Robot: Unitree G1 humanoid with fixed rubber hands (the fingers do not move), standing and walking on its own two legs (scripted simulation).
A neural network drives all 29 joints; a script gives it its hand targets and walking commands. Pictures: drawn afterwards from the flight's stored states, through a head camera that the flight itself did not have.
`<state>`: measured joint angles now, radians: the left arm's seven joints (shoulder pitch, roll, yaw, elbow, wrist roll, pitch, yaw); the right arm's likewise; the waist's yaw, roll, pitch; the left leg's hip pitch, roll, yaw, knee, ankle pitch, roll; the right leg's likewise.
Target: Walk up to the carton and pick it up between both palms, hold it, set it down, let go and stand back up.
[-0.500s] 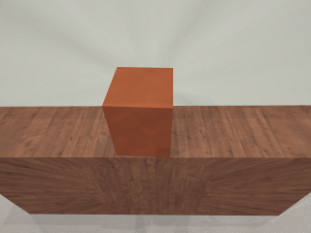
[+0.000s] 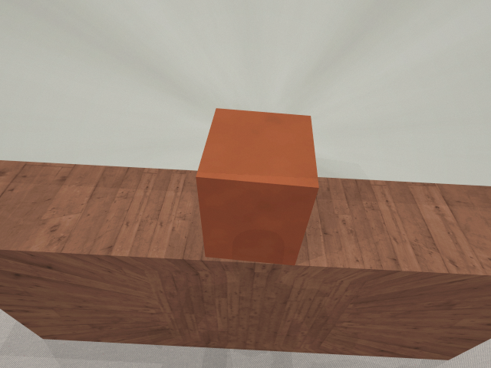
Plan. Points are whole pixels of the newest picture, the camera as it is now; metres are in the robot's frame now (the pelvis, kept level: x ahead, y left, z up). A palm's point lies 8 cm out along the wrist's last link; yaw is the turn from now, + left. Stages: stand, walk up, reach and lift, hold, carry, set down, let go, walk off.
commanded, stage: walk up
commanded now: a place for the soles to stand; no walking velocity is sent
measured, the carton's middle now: (256, 188) +0.50 +0.01 +0.00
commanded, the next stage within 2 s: none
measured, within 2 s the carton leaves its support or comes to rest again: neither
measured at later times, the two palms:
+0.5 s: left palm (90, 332) +0.23 +0.29 -0.10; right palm out of the picture +0.18 -0.32 -0.12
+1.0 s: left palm (100, 323) +0.24 +0.28 -0.10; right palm (443, 357) +0.22 -0.33 -0.10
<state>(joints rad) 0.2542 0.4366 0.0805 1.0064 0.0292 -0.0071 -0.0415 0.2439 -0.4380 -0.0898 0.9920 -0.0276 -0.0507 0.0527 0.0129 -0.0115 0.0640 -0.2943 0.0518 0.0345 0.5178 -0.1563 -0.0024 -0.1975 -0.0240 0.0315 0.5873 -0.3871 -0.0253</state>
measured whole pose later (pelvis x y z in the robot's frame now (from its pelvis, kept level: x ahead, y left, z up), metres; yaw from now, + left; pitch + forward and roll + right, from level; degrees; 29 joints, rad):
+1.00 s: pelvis +0.13 -0.02 +0.00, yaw -1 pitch -2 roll +0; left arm 0.06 0.37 0.04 1.04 0.00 0.01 -0.01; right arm 0.09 -0.38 -0.01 1.05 -0.01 -0.03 -0.02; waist 0.00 -0.01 0.07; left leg -0.08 0.07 0.05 0.46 -0.34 -0.06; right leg -0.23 -0.02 -0.04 0.52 -0.25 0.00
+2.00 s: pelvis +0.13 -0.03 +0.01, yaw -1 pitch -2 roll +0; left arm 0.07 0.36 0.04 1.08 0.01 0.01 -0.02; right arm 0.12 -0.38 0.00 1.07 -0.02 -0.03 -0.01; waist 0.00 0.01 0.04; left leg -0.02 0.09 0.04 0.35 -0.29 -0.07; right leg -0.18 -0.01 -0.05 0.44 -0.22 -0.01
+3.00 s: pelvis +0.11 +0.00 +0.01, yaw -2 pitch -6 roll +0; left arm 0.19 0.22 0.03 0.35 -0.02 0.30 0.02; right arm 0.28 -0.21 -0.11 0.48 -0.03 -0.05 0.03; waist -0.01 0.01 0.07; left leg 0.01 0.06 0.06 0.36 -0.27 -0.04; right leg -0.12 -0.03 -0.02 0.38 -0.15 0.02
